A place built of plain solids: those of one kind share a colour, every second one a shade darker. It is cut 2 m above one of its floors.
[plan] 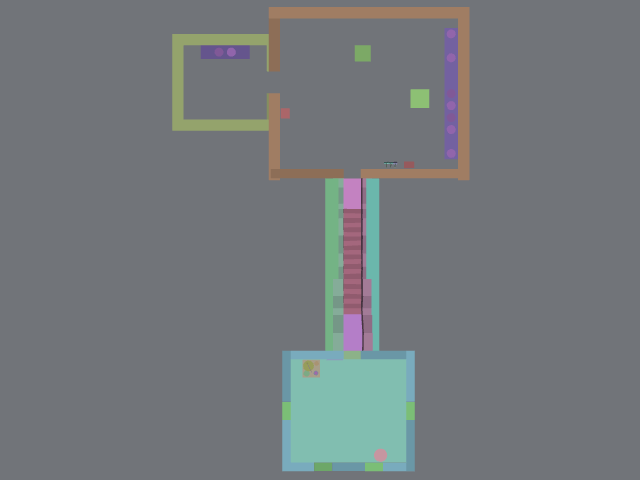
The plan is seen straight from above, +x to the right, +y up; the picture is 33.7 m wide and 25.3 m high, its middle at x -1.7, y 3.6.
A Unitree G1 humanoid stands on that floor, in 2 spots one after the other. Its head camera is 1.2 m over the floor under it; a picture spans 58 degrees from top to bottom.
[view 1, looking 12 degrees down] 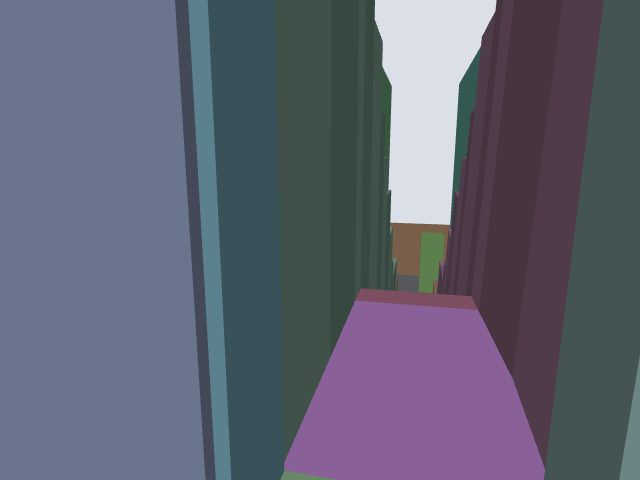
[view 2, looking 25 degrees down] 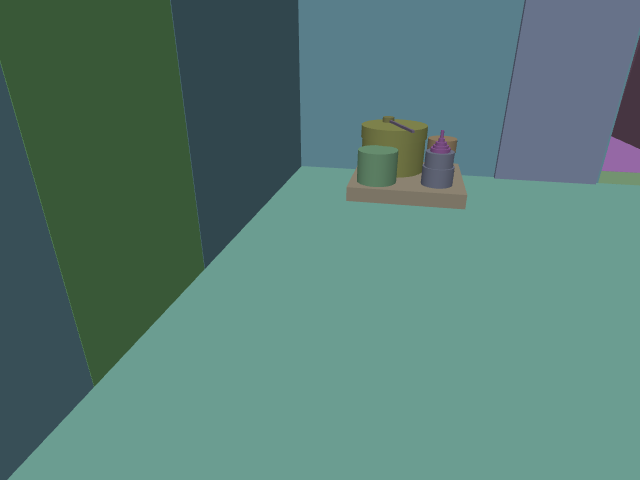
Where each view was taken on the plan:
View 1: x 0.01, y -3.60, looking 103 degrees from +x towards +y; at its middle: rock_left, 2.13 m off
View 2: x -2.14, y -6.93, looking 102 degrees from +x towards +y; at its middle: floor_yard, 2.84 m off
